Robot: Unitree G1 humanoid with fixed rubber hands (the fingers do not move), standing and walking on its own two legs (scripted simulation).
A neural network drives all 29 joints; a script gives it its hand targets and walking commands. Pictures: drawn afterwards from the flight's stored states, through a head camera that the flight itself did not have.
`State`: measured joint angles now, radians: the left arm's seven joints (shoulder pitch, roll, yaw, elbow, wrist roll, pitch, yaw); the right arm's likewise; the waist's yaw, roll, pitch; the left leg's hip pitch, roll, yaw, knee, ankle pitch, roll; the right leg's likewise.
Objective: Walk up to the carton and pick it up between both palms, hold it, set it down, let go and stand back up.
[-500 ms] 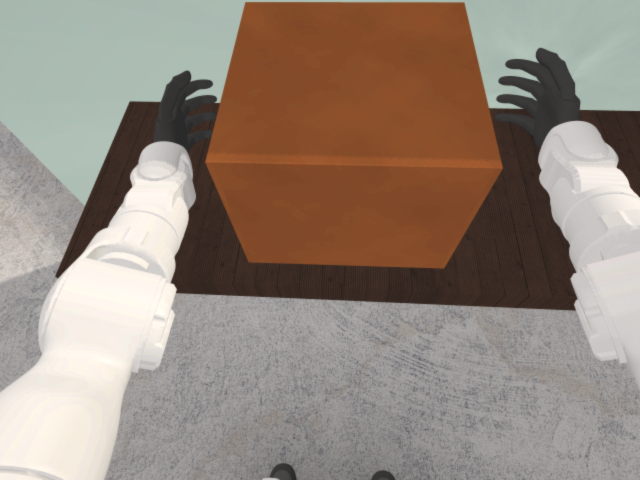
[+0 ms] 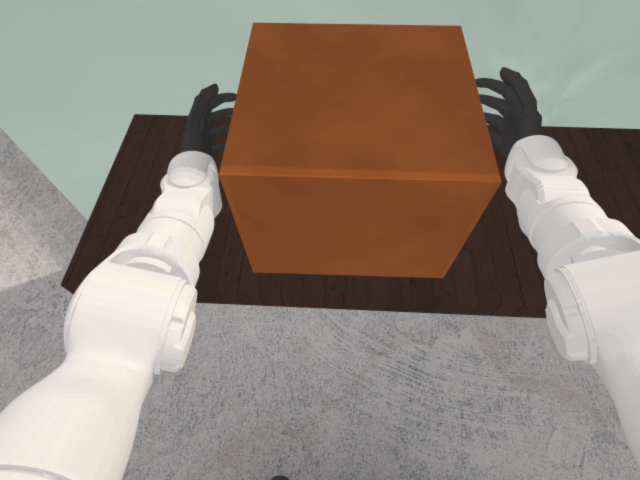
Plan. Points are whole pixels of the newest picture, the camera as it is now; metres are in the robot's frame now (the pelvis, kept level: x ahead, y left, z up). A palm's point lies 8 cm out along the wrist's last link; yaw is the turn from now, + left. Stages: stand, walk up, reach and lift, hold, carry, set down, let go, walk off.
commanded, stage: reach and lift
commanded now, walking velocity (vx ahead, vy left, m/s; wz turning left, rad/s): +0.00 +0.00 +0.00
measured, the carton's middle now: (351, 155) +0.54 +0.02 +0.04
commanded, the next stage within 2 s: none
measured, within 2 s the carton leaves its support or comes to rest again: neither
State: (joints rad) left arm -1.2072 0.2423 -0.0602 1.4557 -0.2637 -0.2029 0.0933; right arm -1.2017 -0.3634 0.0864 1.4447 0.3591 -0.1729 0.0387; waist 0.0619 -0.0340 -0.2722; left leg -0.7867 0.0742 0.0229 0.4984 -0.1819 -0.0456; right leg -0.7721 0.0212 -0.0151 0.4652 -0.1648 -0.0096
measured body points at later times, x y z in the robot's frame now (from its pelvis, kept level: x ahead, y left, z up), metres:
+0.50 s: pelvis +0.00 +0.00 +0.00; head +0.11 +0.01 +0.44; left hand +0.49 +0.21 +0.10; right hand +0.52 -0.17 +0.12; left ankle +0.00 +0.14 -0.72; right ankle +0.00 -0.11 -0.72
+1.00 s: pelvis +0.02 +0.01 +0.02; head +0.12 +0.01 +0.46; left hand +0.49 +0.21 +0.10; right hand +0.52 -0.17 +0.11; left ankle +0.00 +0.14 -0.72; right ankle +0.00 -0.11 -0.72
